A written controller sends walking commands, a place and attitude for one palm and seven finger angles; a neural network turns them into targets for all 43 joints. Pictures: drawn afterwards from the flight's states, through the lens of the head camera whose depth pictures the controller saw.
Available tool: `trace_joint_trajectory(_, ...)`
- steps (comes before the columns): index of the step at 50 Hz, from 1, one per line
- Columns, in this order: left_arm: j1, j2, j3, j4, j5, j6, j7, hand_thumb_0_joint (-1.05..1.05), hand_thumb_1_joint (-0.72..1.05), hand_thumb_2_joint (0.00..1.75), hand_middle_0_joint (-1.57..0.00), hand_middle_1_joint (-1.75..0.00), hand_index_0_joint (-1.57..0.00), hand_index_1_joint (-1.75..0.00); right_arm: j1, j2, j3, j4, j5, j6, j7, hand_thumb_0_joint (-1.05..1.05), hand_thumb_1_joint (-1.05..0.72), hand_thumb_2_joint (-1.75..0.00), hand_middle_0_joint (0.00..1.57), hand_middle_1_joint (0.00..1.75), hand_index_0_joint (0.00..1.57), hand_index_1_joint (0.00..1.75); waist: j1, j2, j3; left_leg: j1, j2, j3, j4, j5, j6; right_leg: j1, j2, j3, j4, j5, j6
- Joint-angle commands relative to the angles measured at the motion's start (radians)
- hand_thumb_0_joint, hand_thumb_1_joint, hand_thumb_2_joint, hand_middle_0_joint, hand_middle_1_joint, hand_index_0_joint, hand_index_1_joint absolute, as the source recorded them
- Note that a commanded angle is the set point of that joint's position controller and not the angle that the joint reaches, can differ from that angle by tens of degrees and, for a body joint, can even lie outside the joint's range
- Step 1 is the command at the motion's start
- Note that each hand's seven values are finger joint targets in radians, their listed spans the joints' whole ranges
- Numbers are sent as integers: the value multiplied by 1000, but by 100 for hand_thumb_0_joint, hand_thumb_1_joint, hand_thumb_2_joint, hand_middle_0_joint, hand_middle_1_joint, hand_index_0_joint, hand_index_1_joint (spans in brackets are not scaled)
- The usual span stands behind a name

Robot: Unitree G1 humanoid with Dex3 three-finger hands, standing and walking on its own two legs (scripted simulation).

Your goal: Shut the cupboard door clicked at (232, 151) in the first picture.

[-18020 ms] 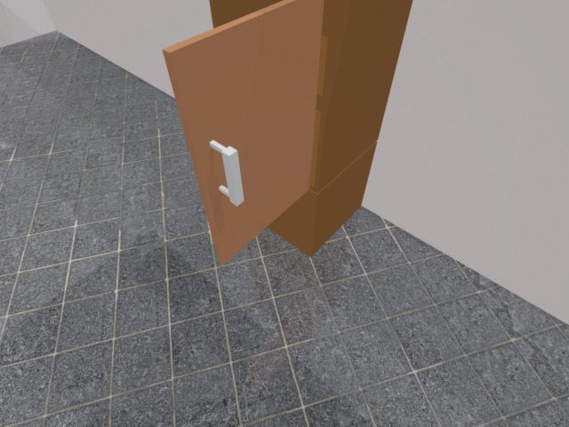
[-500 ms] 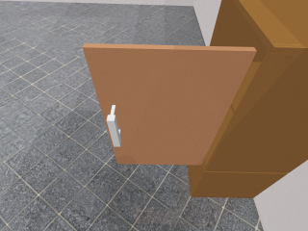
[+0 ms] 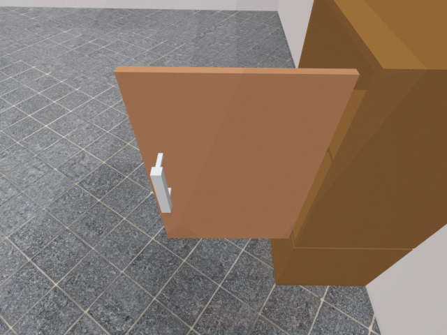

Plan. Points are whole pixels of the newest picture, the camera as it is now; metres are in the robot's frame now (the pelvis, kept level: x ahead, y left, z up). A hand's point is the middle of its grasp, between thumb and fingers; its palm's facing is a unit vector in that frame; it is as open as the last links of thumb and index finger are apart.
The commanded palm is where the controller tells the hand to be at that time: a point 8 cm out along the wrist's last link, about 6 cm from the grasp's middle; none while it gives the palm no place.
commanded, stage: look again from close up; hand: left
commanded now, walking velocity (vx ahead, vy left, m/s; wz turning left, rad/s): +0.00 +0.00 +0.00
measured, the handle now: (163, 183) +0.42 +0.16 -0.01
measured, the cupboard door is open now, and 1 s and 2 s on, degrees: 91 91 91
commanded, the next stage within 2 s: raise the hand and make a fist in 0.02 s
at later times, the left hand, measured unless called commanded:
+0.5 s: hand (146, 321) +0.16 +0.15 -0.06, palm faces +0.05 -1.00 +0.03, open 6.4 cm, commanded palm +0.10 +0.21 -0.06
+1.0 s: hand (124, 313) +0.16 +0.18 -0.03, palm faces +0.13 -0.99 -0.03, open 4.0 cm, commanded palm +0.13 +0.22 -0.04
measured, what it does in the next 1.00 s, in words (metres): lowers itself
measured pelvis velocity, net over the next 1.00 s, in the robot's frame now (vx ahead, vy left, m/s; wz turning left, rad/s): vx -0.02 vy -0.04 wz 0.10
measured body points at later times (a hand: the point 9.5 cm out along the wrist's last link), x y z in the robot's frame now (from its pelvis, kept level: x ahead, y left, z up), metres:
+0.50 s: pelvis -0.02 -0.05 -0.07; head +0.01 -0.01 +0.38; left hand +0.15 +0.20 -0.06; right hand +0.21 -0.29 -0.09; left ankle +0.00 +0.07 -0.74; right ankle +0.03 -0.14 -0.74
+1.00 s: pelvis -0.02 -0.04 -0.09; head +0.05 -0.03 +0.35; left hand +0.15 +0.23 -0.03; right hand +0.16 -0.24 -0.18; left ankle -0.01 +0.07 -0.74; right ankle +0.03 -0.14 -0.74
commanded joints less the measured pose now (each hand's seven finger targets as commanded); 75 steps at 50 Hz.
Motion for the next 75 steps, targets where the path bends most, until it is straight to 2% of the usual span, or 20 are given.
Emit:
trace_joint_trajectory(1,62,94,17,-26,-3,-14,11,0,90,90,-20,-30,-20,-30,55,-100,-19,-22,5,-15,-5,0,-90,-90,20,30,20,30,-1,-3,13,-9,143,-168,-127,17,-38,-29,-46,55,-67,65,-59)
trace_joint_trajectory(5,70,88,17,-20,-4,-16,11,0,90,90,-20,-30,-20,-30,63,-93,-18,-16,5,-16,-6,0,-90,-90,20,30,20,30,-1,4,13,-4,142,-167,-127,31,-39,-29,-44,59,-68,73,-61)
trace_joint_trajectory(6,84,121,3,14,8,-14,40,0,90,90,-20,-30,-20,-30,25,-148,-8,-95,14,-26,-4,0,-90,-90,20,30,20,30,10,-62,-4,-94,197,-167,27,228,-49,4,-55,35,-9,138,-54)
trace_joint_trajectory(7,-841,683,383,-1653,-92,-281,41,0,90,90,-20,-30,-20,-30,87,-383,-44,-433,11,-218,-102,0,-90,-90,20,30,20,30,-167,16,-444,180,136,-271,38,410,-78,47,73,-33,165,201,-52)
trace_joint_trajectory(8,-107,204,23,-1320,-127,-195,43,0,90,90,-22,-32,-22,-32,19,-218,15,-410,76,-295,-102,0,-90,-90,20,30,20,30,-7,275,-568,274,115,-260,18,445,-112,-79,101,-58,198,-64,-67)
trace_joint_trajectory(9,-77,208,63,-1277,-157,-146,86,0,90,90,-24,-34,-24,-34,-2,-254,19,-359,52,-339,-91,0,-90,-90,20,30,20,30,18,297,-481,204,107,-236,-31,446,-150,-80,106,-53,197,-112,-76)
trace_joint_trajectory(10,187,-79,-95,-946,-152,-18,84,0,90,90,-25,-36,-25,-36,-18,-176,14,-319,59,-355,-62,0,-90,-90,20,30,20,30,-4,200,-214,14,107,-255,-71,261,-136,-152,67,-57,188,-144,-60)
trace_joint_trajectory(13,-10,39,-16,-1045,-165,-137,52,0,90,90,-31,-42,-31,-42,-35,-249,-17,-445,48,-402,-35,0,-90,-90,20,30,20,30,-69,58,101,-255,42,-268,58,-150,-73,-237,47,-52,54,-117,-69)
trace_joint_trajectory(17,334,23,114,-791,-243,-403,-150,0,90,90,-38,-50,-38,-50,-51,-237,-65,-572,27,-387,4,0,-90,-90,20,30,20,30,33,-440,30,-499,-4,-202,292,-154,-81,-385,58,-57,174,-378,-71)
trace_joint_trajectory(20,359,143,251,-794,-300,-605,-356,0,90,90,-44,-56,-44,-56,-101,-254,-90,-669,23,-353,37,0,-90,-90,20,30,20,30,78,-246,-125,-603,-33,-163,446,-124,-100,-331,23,35,315,-271,-96)
trace_joint_trajectory(24,230,276,350,-1008,-306,-664,-418,0,90,90,-51,-64,-51,-64,-139,-236,-92,-760,26,-328,37,0,-90,-90,20,30,20,30,113,116,-314,-678,-35,-151,567,-100,-72,-412,36,81,486,-215,-104)
trace_joint_trajectory(28,48,269,302,-1436,-364,-720,-394,0,90,90,-58,-72,-58,-72,-118,-225,-77,-797,25,-344,17,0,-90,-90,20,30,20,30,39,250,-485,-613,-6,-190,666,-67,-46,-485,57,105,522,-197,-94)
trace_joint_trajectory(32,-42,192,157,-1472,-371,-718,-428,0,90,90,-66,-80,-66,-80,-80,-245,-61,-732,29,-355,-26,0,-90,-90,20,30,20,30,-72,111,-386,-678,22,-220,756,-104,-28,-587,75,115,513,-215,-74)
trace_joint_trajectory(35,-42,185,118,-1303,-362,-598,-491,0,90,90,-71,-86,-71,-86,-63,-254,-51,-712,51,-346,-52,0,-90,-90,20,30,20,30,-90,13,-297,-766,30,-229,767,-170,-25,-614,81,115,478,-314,-65)
trace_joint_trajectory(42,211,276,346,-1335,-384,-271,-457,0,90,90,-84,-100,-84,-100,-135,-200,-58,-830,70,-272,-51,0,-90,-90,20,30,20,30,88,-54,-542,-709,3,-216,645,-25,-36,-317,54,82,478,-152,-50)
trace_joint_trajectory(45,226,239,365,-1432,-396,-326,-352,0,90,90,-90,-106,-90,-106,-126,-163,-50,-818,55,-271,-44,0,-90,-90,20,30,20,30,109,0,-533,-656,11,-227,607,64,-47,-326,77,11,538,-1,-69)
trace_joint_trajectory(53,126,152,129,-1325,-312,-490,-370,0,90,90,-104,-122,-104,-122,-65,-227,-44,-766,51,-314,-41,0,-90,-90,20,30,20,30,-28,18,-311,-699,24,-252,593,-199,-45,-606,79,-7,506,-314,-73)
trace_joint_trajectory(61,160,272,296,-1490,-352,-455,-328,0,90,90,-119,-138,-119,-138,-59,-221,-46,-802,58,-304,-51,0,-90,-90,20,30,20,30,60,103,-493,-541,21,-262,518,-22,-53,-447,91,-44,532,-128,-86)
trace_joint_trajectory(69,125,157,127,-1305,-289,-343,-325,0,90,90,-130,-150,-130,-150,-44,-239,-31,-818,61,-252,-39,0,-90,-90,20,30,20,30,-21,41,-249,-599,31,-271,478,-122,-54,-525,99,-65,468,-174,-76)
trace_joint_trajectory(75,20,274,239,-1441,-308,-391,-335,0,90,90,-130,-150,-130,-150,-24,-242,-21,-829,53,-267,-45,0,-90,-90,20,30,20,30,8,98,-413,-495,28,-272,479,-24,-58,-452,96,-55,476,-108,-82)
